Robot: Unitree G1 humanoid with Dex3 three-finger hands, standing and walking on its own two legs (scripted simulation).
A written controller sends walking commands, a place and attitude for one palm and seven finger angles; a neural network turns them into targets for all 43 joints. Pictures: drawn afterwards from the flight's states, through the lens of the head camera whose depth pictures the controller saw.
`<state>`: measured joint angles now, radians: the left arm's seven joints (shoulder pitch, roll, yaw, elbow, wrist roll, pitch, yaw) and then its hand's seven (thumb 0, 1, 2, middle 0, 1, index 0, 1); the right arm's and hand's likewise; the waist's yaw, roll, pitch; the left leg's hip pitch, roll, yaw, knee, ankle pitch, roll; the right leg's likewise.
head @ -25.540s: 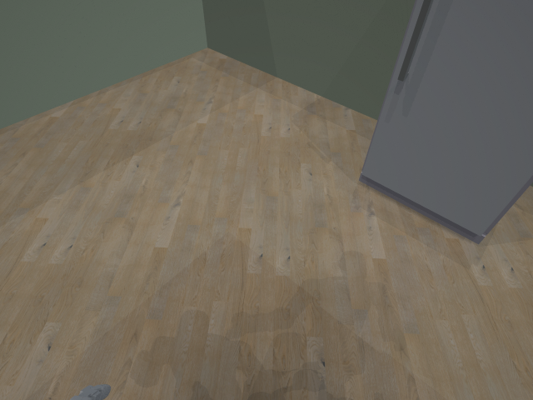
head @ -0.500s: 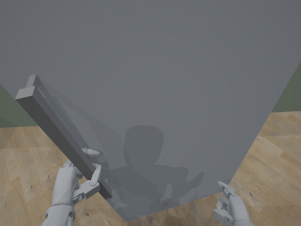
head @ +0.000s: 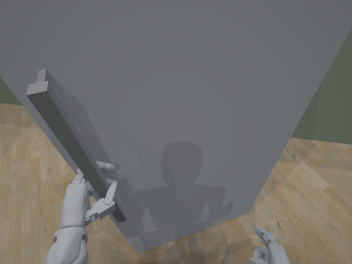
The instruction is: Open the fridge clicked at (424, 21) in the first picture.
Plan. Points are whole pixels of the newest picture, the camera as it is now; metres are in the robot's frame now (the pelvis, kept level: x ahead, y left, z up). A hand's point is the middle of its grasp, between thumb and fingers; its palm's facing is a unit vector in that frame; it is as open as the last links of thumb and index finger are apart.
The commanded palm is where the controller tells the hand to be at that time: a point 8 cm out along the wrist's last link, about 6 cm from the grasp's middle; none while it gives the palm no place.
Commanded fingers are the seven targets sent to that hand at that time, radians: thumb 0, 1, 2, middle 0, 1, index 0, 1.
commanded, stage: walk backward, drawing the door open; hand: left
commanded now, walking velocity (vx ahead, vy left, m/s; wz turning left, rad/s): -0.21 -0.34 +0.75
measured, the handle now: (95, 169) +0.29 +0.17 +0.11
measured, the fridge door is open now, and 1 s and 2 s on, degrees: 30 65 73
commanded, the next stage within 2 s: stop walking and hold the door back in 1.10 s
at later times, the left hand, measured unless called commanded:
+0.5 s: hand out of the picture +0.10 +0.04 +0.07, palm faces +0.55 -0.78 -0.29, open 6.5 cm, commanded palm +0.05 +0.06 +0.08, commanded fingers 0.00 0.90 0.90 -0.45 -1.40 -0.45 -1.40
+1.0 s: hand out of the picture +0.01 -0.10 +0.07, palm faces +0.84 -0.47 -0.25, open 6.3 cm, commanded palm -0.05 -0.10 +0.08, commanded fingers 0.00 0.90 0.90 -0.45 -1.40 -0.45 -1.40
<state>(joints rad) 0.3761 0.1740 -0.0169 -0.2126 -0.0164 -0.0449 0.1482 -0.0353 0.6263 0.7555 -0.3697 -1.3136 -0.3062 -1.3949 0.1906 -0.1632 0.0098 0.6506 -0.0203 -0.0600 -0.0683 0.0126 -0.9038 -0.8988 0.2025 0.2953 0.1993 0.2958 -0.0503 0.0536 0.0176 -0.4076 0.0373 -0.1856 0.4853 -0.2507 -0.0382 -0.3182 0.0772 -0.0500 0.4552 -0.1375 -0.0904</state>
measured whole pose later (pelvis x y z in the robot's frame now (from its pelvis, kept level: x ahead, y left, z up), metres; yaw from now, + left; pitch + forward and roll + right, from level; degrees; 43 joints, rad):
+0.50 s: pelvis -0.04 -0.22 -0.02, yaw +26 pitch +0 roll -1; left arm 0.36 0.21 0.07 -0.30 0.02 -0.12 0.09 -0.04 0.59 0.79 -0.40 -1.36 -0.31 -1.40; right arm 0.22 -0.15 0.00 0.64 -0.03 -0.18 -0.06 0.01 -0.90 -0.90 0.20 0.30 0.20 0.30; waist 0.01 0.05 0.11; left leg -0.34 0.18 -0.24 0.54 -0.27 -0.09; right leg -0.32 -0.02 0.00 0.59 -0.26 0.06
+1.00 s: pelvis +0.00 -0.41 +0.01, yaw +50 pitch -1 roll -3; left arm 0.33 0.25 0.12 -0.28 0.01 -0.07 0.09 0.01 0.66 0.79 -0.39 -1.32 -0.30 -1.40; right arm 0.22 -0.13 0.02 0.60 -0.04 -0.16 -0.07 0.01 -0.90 -0.90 0.20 0.30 0.20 0.30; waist 0.00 0.00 0.14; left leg -0.23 0.13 -0.09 0.46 -0.22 -0.08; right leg -0.48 -0.02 -0.02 0.92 -0.34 0.06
